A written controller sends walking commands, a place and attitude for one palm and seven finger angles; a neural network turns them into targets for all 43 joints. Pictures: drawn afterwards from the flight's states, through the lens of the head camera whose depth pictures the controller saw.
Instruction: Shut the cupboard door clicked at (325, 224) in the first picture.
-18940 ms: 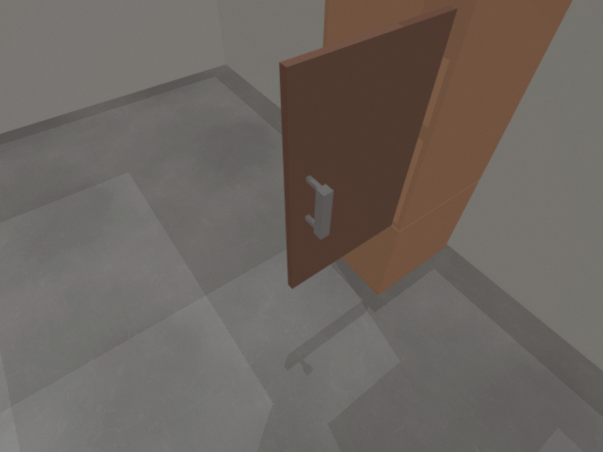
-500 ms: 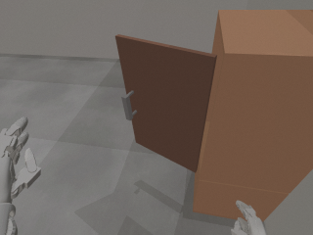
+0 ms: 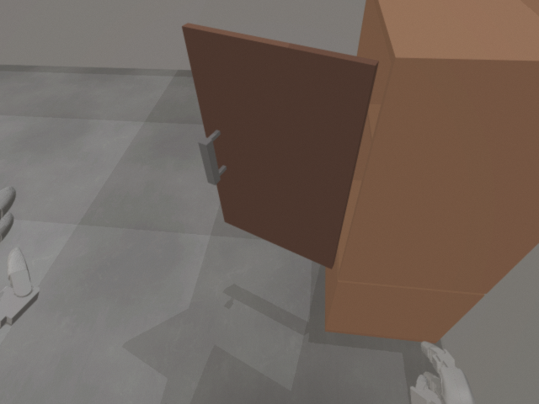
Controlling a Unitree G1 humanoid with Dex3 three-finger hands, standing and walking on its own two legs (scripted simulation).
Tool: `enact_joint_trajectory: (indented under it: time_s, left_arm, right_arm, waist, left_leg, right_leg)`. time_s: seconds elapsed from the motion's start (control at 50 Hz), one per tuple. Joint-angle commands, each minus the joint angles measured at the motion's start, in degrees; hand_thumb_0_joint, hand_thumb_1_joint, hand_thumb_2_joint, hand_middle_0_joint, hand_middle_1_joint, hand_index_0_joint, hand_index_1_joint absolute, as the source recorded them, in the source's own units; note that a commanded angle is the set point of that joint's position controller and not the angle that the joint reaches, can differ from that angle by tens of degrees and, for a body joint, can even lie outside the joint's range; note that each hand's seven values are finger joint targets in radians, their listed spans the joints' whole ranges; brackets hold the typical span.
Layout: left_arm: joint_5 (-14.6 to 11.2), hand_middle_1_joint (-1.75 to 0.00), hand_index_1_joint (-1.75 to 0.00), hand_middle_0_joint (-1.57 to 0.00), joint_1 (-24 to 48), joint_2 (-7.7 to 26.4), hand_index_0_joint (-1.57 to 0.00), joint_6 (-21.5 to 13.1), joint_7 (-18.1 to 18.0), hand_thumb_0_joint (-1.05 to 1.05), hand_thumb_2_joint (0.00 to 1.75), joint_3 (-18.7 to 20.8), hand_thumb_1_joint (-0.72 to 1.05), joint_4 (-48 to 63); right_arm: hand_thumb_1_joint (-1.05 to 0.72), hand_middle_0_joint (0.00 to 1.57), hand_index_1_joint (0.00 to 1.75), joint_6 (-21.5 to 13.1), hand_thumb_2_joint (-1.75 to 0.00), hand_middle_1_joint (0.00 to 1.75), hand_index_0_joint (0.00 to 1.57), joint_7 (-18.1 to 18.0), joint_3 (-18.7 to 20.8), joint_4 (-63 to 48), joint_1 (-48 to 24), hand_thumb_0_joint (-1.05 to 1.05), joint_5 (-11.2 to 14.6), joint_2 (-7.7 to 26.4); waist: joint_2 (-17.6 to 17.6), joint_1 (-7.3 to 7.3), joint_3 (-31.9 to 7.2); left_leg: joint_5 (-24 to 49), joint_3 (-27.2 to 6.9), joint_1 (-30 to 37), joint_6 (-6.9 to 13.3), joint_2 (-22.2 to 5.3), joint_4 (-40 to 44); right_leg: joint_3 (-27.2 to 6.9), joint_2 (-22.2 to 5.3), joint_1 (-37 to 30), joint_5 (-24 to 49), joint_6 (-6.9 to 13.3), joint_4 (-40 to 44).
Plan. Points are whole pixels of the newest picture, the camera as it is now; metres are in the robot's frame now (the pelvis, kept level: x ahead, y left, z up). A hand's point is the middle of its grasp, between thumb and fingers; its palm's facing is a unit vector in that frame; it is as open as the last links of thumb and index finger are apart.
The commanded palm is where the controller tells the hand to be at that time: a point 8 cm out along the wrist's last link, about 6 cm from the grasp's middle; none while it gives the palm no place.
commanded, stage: step back with the hand held close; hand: left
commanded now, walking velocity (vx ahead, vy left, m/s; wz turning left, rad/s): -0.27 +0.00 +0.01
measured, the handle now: (215, 157) +0.65 +0.18 -0.04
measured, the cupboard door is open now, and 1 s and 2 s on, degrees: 68 68 68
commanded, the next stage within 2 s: stop stepping back and stand still in 1.08 s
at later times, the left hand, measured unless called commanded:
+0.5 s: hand out of the picture +0.14 +0.27 +0.17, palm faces +0.48 -0.73 -0.48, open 7.4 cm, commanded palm +0.07 +0.30 +0.18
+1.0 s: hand out of the picture +0.09 +0.28 +0.17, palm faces +0.50 -0.76 -0.41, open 7.4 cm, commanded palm +0.03 +0.30 +0.18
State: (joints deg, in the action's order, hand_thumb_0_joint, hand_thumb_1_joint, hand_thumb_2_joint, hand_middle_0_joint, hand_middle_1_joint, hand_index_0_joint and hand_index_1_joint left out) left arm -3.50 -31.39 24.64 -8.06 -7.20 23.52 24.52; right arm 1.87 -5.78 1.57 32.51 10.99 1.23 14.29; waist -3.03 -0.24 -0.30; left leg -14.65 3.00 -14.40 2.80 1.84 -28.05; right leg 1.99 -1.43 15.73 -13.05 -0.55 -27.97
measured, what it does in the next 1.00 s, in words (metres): walks backwards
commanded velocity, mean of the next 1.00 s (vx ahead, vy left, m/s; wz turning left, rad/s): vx -0.35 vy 0.00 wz -0.03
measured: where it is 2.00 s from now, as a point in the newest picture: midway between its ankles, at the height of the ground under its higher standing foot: outside the picture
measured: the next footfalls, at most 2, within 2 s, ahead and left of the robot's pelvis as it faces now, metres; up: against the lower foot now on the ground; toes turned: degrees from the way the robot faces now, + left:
right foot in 1.04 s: -0.23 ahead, -0.13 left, +0.00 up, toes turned -1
left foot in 1.30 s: -0.10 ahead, +0.07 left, +0.00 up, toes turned -3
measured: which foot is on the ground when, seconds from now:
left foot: down 0.00-1.00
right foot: down 0.00-0.76, up 0.78-1.00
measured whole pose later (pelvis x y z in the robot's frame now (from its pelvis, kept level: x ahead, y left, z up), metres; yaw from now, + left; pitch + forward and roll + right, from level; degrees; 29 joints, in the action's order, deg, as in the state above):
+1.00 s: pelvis -0.11 +0.00 +0.00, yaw +0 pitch +6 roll -4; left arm -2.7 -30.0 23.6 -14.3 -9.2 26.8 29.7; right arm -6.8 -3.6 -0.4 37.9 9.6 -1.7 9.1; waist 0.3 -2.2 -4.3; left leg -4.2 1.4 -28.4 2.4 -2.9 -26.5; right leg -0.3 3.5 9.0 -21.3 -0.4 -30.8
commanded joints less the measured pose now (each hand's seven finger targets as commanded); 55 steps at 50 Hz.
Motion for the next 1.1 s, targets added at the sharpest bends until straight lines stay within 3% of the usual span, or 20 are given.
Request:
enact_joint_trajectory:
  time_s: [0.0,0.18,0.26,0.32,0.38,0.44,0.5,0.58,0.62,0.66,0.68,0.7,0.72,0.74,0.76,0.82,0.88,0.98,1.04,1.08]
  left_arm:
    - [-0.33,-0.3,-0.3,-0.2,0.45,10.04,-0.2,-3.76,-1.97,0.0,0.9,8.07,0.9,12.13]
    - [1.26,-0.3,-0.3,-0.2,3.48,9.34,-0.2,-5.74,-2.37,0.0,0.9,8.51,0.9,12.4]
    - [1.79,-0.3,-0.3,-0.2,5.04,9.43,-0.2,-7.1,-2.71,0.0,0.9,8.16,0.9,14.43]
    - [2.04,-0.3,-0.3,-0.2,5.92,9.37,-0.2,-7.93,-3.21,0.0,0.9,7.83,0.9,16.13]
    - [2.51,-0.3,-0.3,-0.2,6.19,9.07,-0.2,-8.56,-3.32,0.0,0.9,8.6,0.9,16.11]
    - [2.93,-0.3,-0.3,-0.2,5.58,10.68,-0.2,-8.89,-3.04,0.0,0.9,10.83,0.9,14.36]
    - [2.36,-0.3,-0.3,-0.2,3.35,9.92,-0.2,-9.24,-2.65,0.0,0.9,10.6,0.9,13.9]
    - [1.37,-0.3,-0.3,-0.2,2.54,10.78,-0.2,-8.97,-3.12,0.0,0.9,8.8,0.9,15.04]
    - [1.27,-0.3,-0.3,-0.2,2.06,11.86,-0.2,-8.6,-4.04,0.0,0.9,9.09,0.9,15.29]
    - [1.27,-0.3,-0.3,-0.2,0.55,12.27,-0.2,-8.33,-4.61,0.0,0.9,10.04,0.9,15.26]
    - [1.24,-0.3,-0.3,-0.2,0.52,12.68,-0.2,-8.4,-4.72,0.0,0.9,10.31,0.9,16.79]
    - [1.23,-0.3,-0.3,-0.2,1.02,12.92,-0.2,-8.9,-4.76,0.0,0.9,10.49,0.9,18.89]
    - [1.43,-0.3,-0.3,-0.2,0.78,13.4,-0.2,-9.71,-4.74,0.0,0.9,11.44,0.9,20.02]
    - [2.28,-0.3,-0.3,-0.2,0.84,13.43,-0.2,-10.46,-4.45,0.0,0.9,12.94,0.9,19.86]
    - [2.45,-0.3,-0.3,-0.2,0.81,12.22,-0.2,-10.48,-3.94,0.0,0.9,13.27,0.9,18.59]
    - [1.8,-0.3,-0.3,-0.2,2.5,9.34,-0.2,-9.92,-3.1,0.0,0.9,10.73,0.9,17.08]
    - [0.65,-0.3,-0.3,-0.2,2.6,6.51,-0.2,-9.97,-2.37,0.0,0.9,5.77,0.9,16.11]
    - [0.49,-0.3,-0.3,-0.2,7.95,8.98,-0.2,-10.05,-1.59,0.0,0.9,4.83,0.9,19.11]
    - [-0.08,-0.3,-0.3,-0.2,3.83,13.57,-0.2,-9.72,-1.05,0.0,0.9,10.56,0.9,21.01]
    - [-1.37,-0.3,-0.3,-0.2,0.78,14.44,-0.2,-9.39,-0.59,0.0,0.9,12.27,0.9,22.77]
  right_arm:
    - [-0.9,0.2,0.3,-2.66,-0.9,0.3,0.2,-0.67,1.82,-10.38,-5.44,0.0,-0.21,6.78]
    - [-0.9,0.2,0.3,-4.1,-0.9,0.3,0.2,-0.66,1.42,-10.51,-4.74,0.0,-0.32,6.95]
    - [-0.9,0.2,0.3,-5.41,-0.9,0.3,0.2,-0.42,1.42,-9.8,-3.85,0.0,-0.62,6.8]
    - [-0.9,0.2,0.3,-6.6,-0.9,0.3,0.2,-0.29,1.27,-9.34,-3.53,0.0,-0.97,7.18]
    - [-0.9,0.2,0.3,-7.64,-0.9,0.3,0.2,-0.66,1.27,-8.84,-3.6,0.0,-1.12,7.37]
    - [-0.9,0.2,0.3,-7.99,-0.9,0.3,0.2,-0.6,1.72,-8.61,-3.88,0.0,-1.48,7.6]
    - [-0.9,0.2,0.3,-7.94,-0.9,0.3,0.2,0.0,1.91,-8.33,-3.02,0.0,-1.18,6.86]
    - [-0.9,0.2,0.3,-7.17,-0.9,0.3,0.2,1.39,1.96,-7.02,-2.66,0.0,-1.11,4.88]
    - [-0.9,0.2,0.3,-6.31,-0.9,0.3,0.2,1.61,1.8,-6.55,-3.42,0.0,-1.12,4.06]
    - [-0.9,0.2,0.3,-5.46,-0.9,0.3,0.2,1.38,1.55,-6.1,-2.98,0.0,-1.1,3.72]
    - [-0.9,0.2,0.3,-5.28,-0.9,0.3,0.2,1.11,1.41,-6.35,-3.37,0.0,-0.94,4.05]
    - [-0.9,0.2,0.3,-5.35,-0.9,0.3,0.2,0.58,1.55,-6.77,-3.97,0.0,-0.99,5.26]
    - [-0.9,0.2,0.3,-5.93,-0.9,0.3,0.2,-0.05,1.7,-7.24,-4.67,0.0,-0.88,5.91]
    - [-0.9,0.2,0.3,-6.93,-0.9,0.3,0.2,-0.56,1.99,-7.53,-5.91,0.0,-1.06,7.01]
    - [-0.9,0.2,0.3,-7.83,-0.9,0.3,0.2,-0.76,2.39,-7.36,-5.63,0.0,-1.61,6.87]
    - [-0.9,0.2,0.3,-9.46,-0.9,0.3,0.2,-0.06,2.86,-5.5,-4.56,0.0,-2.29,5.79]
    - [-0.9,0.2,0.3,-11.16,-0.9,0.3,0.2,0.78,1.85,-3.03,-4.06,0.0,-2.44,5.18]
    - [-0.9,0.2,0.3,-11.43,-0.9,0.3,0.2,1.85,1.83,-0.12,-3.36,0.0,-3.08,5.44]
    - [-0.9,0.2,0.3,-10.57,-0.9,0.3,0.2,2.24,2.06,-2.51,-5.66,0.0,-2.92,5.61]
    - [-0.9,0.2,0.3,-8.75,-0.9,0.3,0.2,2.45,1.65,-5.19,-6.24,0.0,-1.56,3.63]
  waist:
    - [-0.1,-0.23,-9.35]
    - [-0.57,0.44,-3.34]
    - [0.44,0.79,-3.38]
    - [-2.33,0.88,-3.13]
    - [-6.52,0.51,-3.72]
    - [-6.33,0.17,-3.54]
    - [-0.01,0.43,-5.46]
    - [9.43,0.99,-6.64]
    - [11.7,1.01,-7.11]
    - [10.97,1.52,-7.79]
    - [9.08,1.61,-7.67]
    - [2.73,1.62,-6.93]
    - [-5.22,1.37,-7.47]
    - [-14.28,0.88,-7.96]
    - [-16.3,0.5,-7.51]
    - [-7.07,0.07,-5.56]
    - [-8.65,0.38,-6.68]
    - [-10.77,0.07,-17.66]
    - [-9.69,-1.07,-22.22]
    - [-2.22,-0.34,-22.93]
  left_leg:
    - [17.32,-8.12,-6.38,-0.59,-8.48,5.73]
    - [-17.35,-10.65,-25.8,2.48,-8.64,9.68]
    - [-18.5,-9.95,-23.34,2.02,-7.03,5.97]
    - [-20.56,-11.49,-23.07,2.27,-8.08,7.94]
    - [-23.25,-15.12,-29.19,3.55,-11.68,13.78]
    - [-22.62,-15.24,-33.95,4.28,-12.48,12.79]
    - [-17.2,-11.76,-31.44,2.95,-9.03,5.83]
    - [-9.9,-5.52,-16.36,-1.96,-2.2,-10.75]
    - [-9.23,-4.52,-10.98,-2.69,-1.45,-16.94]
    - [-7.11,-5.42,-8.21,-2.29,-2.39,-12.34]
    - [-4.42,-5.88,-6.38,-1.66,-3.12,-5.77]
    - [-1.78,-8.56,-6.88,-0.32,-5.2,0.56]
    - [-5.7,-12.92,-12.75,1.63,-10.02,7.14]
    - [-18.91,-20.03,-25.72,4.39,-16.98,17.04]
    - [-28.38,-24.76,-34.64,6.53,-21.57,22.69]
    - [-12.03,-19.51,-22.42,5.9,-19.57,15.27]
    - [4.29,-16.7,-5.83,3.71,-16.96,12.75]
    - [43.81,-11.79,18.57,1.0,-16.11,4.56]
    - [38.5,-9.01,15.35,0.36,-14.37,4.52]
    - [32.17,-3.63,13.04,-1.12,-10.72,0.77]
  right_leg:
    - [-3.68,-1.77,-10.78,18.92,0.77,-3.34]
    - [-6.36,-1.26,-14.98,5.71,0.57,-4.52]
    - [-8.54,-2.72,-9.79,-0.93,1.61,-0.78]
    - [-7.17,-1.24,-8.15,-4.42,1.2,-1.8]
    - [-3.98,2.22,-15.73,2.68,-0.01,-10.13]
    - [-5.2,3.24,-19.63,8.32,-0.26,-13.21]
    - [-9.74,0.37,-17.8,13.81,1.11,-9.64]
    - [-22.51,-12.3,0.04,3.53,7.41,6.71]
    - [-21.72,-15.04,5.35,2.25,8.94,10.02]
    - [-16.66,-13.64,5.95,5.01,7.89,8.04]
    - [-13.64,-10.77,6.78,3.08,5.75,6.2]
    - [-9.78,-5.47,6.79,0.34,3.15,3.17]
    - [-5.88,-0.21,1.31,-1.14,0.76,-3.79]
    - [-2.42,5.16,-10.84,-1.95,-0.95,-16.09]
    - [-2.65,7.26,-17.32,-4.22,-1.18,-25.61]
    - [-4.12,6.1,-6.61,-10.53,-0.27,-23.39]
    - [-2.42,5.54,0.92,-13.34,-0.09,-9.09]
    - [-2.09,5.13,3.17,-3.57,-0.29,5.64]
    - [-1.09,5.47,-3.26,3.53,-0.57,5.08]
    - [-2.79,1.95,-3.39,16.08,-0.66,6.72]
